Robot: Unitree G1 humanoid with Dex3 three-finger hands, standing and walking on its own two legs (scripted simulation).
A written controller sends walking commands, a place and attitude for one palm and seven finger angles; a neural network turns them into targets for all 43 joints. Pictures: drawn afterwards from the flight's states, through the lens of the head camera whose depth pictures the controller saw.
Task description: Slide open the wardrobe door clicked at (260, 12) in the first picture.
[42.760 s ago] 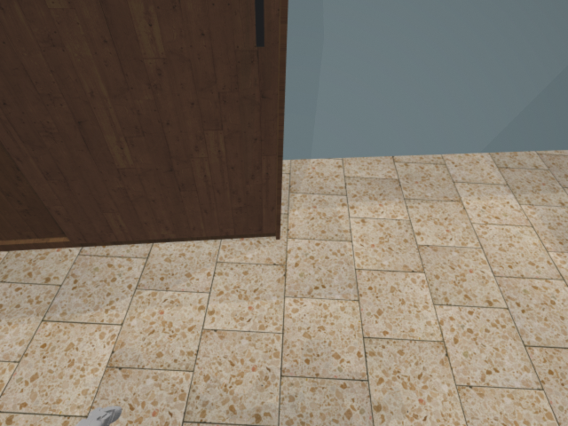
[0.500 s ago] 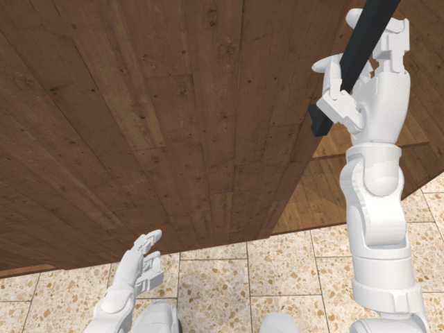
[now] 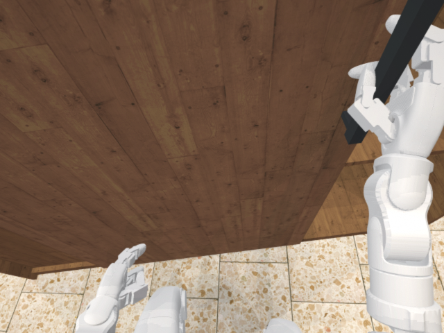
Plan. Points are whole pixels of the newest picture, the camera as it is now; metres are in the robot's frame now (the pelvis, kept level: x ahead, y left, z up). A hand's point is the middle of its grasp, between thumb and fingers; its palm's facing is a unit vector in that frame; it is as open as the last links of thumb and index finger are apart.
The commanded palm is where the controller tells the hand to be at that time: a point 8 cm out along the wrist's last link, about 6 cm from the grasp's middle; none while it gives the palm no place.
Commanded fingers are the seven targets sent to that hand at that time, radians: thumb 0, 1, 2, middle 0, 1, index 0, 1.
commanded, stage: stop walking and hold the door there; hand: right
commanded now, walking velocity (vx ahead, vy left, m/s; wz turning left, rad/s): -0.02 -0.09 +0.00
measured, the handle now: (389, 46) +0.39 -0.24 +0.25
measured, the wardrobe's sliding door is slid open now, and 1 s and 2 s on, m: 0.50 0.50 0.50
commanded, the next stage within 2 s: none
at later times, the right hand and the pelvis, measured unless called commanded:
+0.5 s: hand (370, 97) +0.36 -0.22 +0.20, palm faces +0.47 +0.83 -0.30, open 7.0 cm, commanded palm +0.31 -0.26 +0.16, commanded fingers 0.00 -0.90 -0.90 0.45 1.40 0.45 1.40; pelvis -0.02 +0.05 -0.02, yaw +7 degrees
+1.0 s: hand (363, 101) +0.36 -0.22 +0.20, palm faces +0.39 +0.89 -0.25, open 6.1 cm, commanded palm +0.32 -0.26 +0.16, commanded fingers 0.00 -0.90 -0.90 0.45 1.40 0.45 1.40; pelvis -0.07 +0.03 -0.01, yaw +12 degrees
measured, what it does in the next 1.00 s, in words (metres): steps on the spot: left foot, then right foot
